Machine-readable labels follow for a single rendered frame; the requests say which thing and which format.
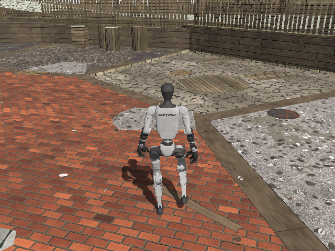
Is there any right robot upper arm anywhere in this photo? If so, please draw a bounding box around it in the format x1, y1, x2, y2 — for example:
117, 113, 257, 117
178, 106, 192, 135

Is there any robot left hand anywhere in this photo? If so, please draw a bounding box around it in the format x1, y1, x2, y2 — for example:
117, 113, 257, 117
137, 146, 149, 157

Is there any humanoid robot head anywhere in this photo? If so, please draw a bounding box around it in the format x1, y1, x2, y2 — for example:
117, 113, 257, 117
159, 83, 176, 108

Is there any left robot forearm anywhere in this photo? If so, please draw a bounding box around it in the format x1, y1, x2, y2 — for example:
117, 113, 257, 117
138, 127, 148, 148

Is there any robot right hand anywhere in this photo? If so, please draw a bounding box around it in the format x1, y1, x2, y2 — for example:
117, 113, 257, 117
186, 151, 198, 164

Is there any left robot upper arm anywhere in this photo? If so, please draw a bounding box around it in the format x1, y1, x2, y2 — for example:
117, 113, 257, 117
143, 106, 157, 134

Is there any robot left foot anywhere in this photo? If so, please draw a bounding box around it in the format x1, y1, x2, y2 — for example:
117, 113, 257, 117
156, 202, 164, 215

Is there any right robot forearm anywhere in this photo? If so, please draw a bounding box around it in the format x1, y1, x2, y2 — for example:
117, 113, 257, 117
187, 128, 197, 152

